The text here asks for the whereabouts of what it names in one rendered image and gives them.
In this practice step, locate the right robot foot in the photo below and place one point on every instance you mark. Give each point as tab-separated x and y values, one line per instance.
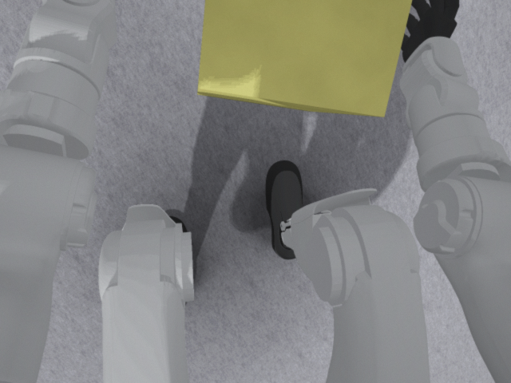
284	196

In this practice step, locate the carton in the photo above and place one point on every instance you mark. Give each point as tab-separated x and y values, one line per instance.
326	56

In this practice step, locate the right robot hand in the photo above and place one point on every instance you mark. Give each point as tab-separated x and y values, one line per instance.
436	20

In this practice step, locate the robot left upper arm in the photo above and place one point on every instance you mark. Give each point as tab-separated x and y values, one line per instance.
47	205

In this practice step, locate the right robot shin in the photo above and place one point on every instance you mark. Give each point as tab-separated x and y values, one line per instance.
303	220

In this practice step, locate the left robot forearm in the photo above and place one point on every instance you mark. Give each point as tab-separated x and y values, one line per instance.
59	73

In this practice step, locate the right robot forearm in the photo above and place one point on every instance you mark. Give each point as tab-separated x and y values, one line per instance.
442	111

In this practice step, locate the robot right upper arm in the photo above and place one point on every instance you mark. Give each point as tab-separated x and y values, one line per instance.
466	222

